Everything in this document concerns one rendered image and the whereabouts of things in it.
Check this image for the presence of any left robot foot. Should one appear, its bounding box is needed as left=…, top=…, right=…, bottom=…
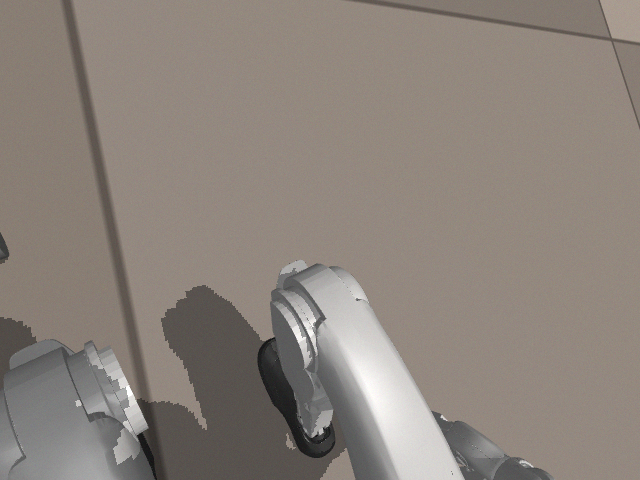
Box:
left=137, top=433, right=157, bottom=480

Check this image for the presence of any right robot foot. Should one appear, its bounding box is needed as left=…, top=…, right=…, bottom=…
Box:
left=257, top=337, right=335, bottom=458

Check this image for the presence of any right robot hand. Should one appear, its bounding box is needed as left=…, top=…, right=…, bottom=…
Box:
left=431, top=411, right=511, bottom=480

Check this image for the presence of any right robot arm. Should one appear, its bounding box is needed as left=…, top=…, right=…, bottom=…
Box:
left=493, top=457, right=555, bottom=480

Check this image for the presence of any can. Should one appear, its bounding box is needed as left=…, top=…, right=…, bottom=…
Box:
left=0, top=233, right=9, bottom=260

